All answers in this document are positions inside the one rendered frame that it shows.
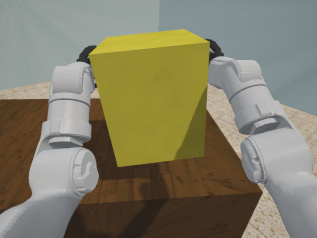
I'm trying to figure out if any carton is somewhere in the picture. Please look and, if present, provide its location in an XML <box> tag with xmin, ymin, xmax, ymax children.
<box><xmin>89</xmin><ymin>29</ymin><xmax>210</xmax><ymax>167</ymax></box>

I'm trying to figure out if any right robot hand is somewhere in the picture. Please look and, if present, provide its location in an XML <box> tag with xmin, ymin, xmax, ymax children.
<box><xmin>205</xmin><ymin>39</ymin><xmax>224</xmax><ymax>67</ymax></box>

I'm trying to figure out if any right robot forearm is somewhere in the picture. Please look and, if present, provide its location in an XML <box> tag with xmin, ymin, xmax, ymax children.
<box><xmin>208</xmin><ymin>56</ymin><xmax>314</xmax><ymax>170</ymax></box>

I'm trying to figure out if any left robot upper arm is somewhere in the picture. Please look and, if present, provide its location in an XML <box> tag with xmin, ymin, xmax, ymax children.
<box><xmin>0</xmin><ymin>147</ymin><xmax>99</xmax><ymax>238</ymax></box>

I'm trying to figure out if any pedestal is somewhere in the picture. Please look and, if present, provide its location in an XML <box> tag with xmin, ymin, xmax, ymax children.
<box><xmin>0</xmin><ymin>98</ymin><xmax>263</xmax><ymax>238</ymax></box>

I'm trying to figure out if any right robot upper arm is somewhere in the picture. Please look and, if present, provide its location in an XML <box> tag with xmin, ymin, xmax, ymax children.
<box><xmin>240</xmin><ymin>127</ymin><xmax>317</xmax><ymax>238</ymax></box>

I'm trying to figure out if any left robot forearm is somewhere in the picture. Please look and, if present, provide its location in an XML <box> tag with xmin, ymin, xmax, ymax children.
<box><xmin>28</xmin><ymin>61</ymin><xmax>95</xmax><ymax>186</ymax></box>

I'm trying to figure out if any left robot hand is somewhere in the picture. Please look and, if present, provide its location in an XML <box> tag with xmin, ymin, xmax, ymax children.
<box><xmin>76</xmin><ymin>45</ymin><xmax>97</xmax><ymax>88</ymax></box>

